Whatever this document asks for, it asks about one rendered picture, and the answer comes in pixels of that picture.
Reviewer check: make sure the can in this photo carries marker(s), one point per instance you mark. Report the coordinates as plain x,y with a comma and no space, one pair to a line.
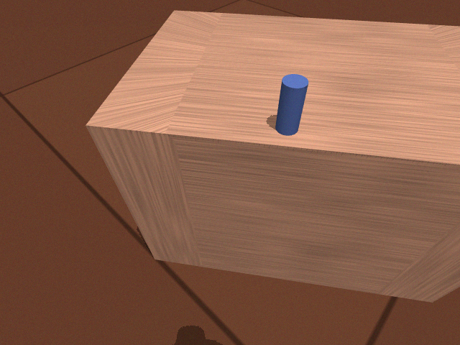
292,97

